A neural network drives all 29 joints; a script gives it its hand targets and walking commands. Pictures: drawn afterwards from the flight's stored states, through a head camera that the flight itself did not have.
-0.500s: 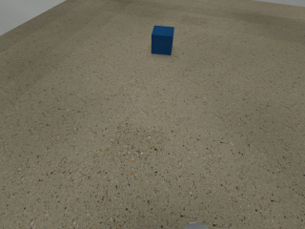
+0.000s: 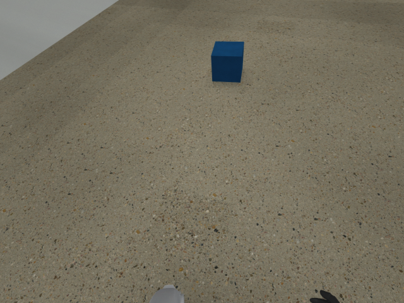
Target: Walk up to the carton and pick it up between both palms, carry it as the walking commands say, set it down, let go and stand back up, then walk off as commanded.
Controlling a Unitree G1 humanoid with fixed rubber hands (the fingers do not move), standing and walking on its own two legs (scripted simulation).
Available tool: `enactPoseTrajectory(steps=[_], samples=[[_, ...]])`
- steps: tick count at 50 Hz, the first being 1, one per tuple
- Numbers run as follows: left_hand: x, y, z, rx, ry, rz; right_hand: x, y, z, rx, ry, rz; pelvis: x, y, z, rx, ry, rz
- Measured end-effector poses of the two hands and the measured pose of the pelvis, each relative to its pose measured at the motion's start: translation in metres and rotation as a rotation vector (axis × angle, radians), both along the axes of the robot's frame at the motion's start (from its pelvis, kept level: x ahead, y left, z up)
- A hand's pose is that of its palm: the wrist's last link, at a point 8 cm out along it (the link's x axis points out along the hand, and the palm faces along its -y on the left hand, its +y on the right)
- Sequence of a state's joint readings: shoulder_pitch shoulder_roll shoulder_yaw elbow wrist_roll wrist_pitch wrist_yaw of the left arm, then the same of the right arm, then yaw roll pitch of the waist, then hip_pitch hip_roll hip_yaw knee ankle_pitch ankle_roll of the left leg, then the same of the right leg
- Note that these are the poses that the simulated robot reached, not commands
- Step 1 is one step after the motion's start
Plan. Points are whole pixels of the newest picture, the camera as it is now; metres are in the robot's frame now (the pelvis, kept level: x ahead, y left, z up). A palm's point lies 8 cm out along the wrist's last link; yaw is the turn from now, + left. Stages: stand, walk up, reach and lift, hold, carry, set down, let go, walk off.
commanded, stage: walk up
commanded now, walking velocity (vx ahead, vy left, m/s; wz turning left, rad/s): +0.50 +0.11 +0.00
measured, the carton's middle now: (227, 61) +2.03 -0.07 -0.67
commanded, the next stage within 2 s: none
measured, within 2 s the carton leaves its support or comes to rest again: neither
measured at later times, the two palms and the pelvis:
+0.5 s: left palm (125, 232) +0.32 +0.26 -0.15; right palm out of the picture +0.14 -0.23 -0.14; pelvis +0.24 +0.01 -0.02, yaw -1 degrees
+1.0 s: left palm (127, 188) +0.45 +0.28 -0.15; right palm (288, 150) +0.58 -0.21 -0.13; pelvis +0.45 +0.03 -0.01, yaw -1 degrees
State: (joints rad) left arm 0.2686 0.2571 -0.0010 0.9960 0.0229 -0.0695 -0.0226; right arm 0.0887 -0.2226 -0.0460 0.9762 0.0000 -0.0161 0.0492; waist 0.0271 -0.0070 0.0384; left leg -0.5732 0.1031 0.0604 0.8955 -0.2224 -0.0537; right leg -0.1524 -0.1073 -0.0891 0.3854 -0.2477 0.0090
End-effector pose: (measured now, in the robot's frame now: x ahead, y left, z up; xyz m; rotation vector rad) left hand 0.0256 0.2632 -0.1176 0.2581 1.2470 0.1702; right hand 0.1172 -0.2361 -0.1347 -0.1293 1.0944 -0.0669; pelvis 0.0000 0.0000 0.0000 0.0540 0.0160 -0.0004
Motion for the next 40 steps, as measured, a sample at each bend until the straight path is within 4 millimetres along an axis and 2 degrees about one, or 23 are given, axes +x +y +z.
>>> enactPoseTrajectory(steps=[5,8,10,13,16,19,22,25,28,30,36,40], samples=[[0.035,0.021,-0.02,-0.035,0.053,0.022,0.067,0.023,0.002,-0.032,-0.031,0.021,0.049,0.025,-0.008,-0.036,0.024,0.0],[0.066,0.038,-0.045,-0.056,0.074,0.015,0.089,0.034,-0.008,-0.077,-0.051,0.001,0.083,0.044,-0.026,-0.065,0.01,-0.006],[0.092,0.042,-0.047,-0.068,0.063,0.005,0.081,0.038,-0.009,-0.089,0.0,-0.024,0.102,0.049,-0.025,-0.062,-0.005,0.001],[0.132,0.041,-0.04,-0.081,0.037,-0.013,0.054,0.034,-0.002,-0.112,0.11,-0.073,0.131,0.051,-0.016,-0.075,-0.014,-0.006],[0.169,0.036,-0.035,-0.096,0.027,-0.037,0.027,0.03,0.004,-0.126,0.22,-0.124,0.159,0.048,-0.01,-0.08,-0.018,-0.007],[0.206,0.027,-0.033,-0.106,0.025,-0.063,0.01,0.025,0.009,-0.123,0.31,-0.167,0.186,0.04,-0.008,-0.078,-0.025,-0.007],[0.247,0.012,-0.031,-0.11,0.008,-0.094,0.01,0.016,0.009,-0.112,0.368,-0.198,0.213,0.028,-0.01,-0.072,-0.023,-0.008],[0.291,-0.005,-0.031,-0.093,-0.027,-0.117,0.026,0.003,0.0,-0.09,0.406,-0.211,0.243,0.01,-0.016,-0.053,-0.004,-0.012],[0.324,-0.022,-0.036,-0.065,-0.069,-0.119,0.062,-0.015,-0.022,-0.065,0.407,-0.194,0.273,-0.01,-0.03,-0.027,-0.005,-0.007],[0.332,-0.027,-0.031,-0.054,-0.059,-0.105,0.103,-0.023,-0.028,-0.053,0.365,-0.171,0.287,-0.017,-0.028,-0.015,-0.011,-0.006],[0.353,-0.024,-0.004,-0.002,-0.042,-0.046,0.244,-0.028,-0.021,-0.015,0.161,-0.076,0.328,-0.022,-0.008,0.009,-0.008,-0.002],[0.369,-0.019,0.0,0.001,-0.024,-0.023,0.322,-0.02,-0.01,0.0,0.06,-0.036,0.357,-0.018,-0.003,0.007,-0.011,-0.007]])
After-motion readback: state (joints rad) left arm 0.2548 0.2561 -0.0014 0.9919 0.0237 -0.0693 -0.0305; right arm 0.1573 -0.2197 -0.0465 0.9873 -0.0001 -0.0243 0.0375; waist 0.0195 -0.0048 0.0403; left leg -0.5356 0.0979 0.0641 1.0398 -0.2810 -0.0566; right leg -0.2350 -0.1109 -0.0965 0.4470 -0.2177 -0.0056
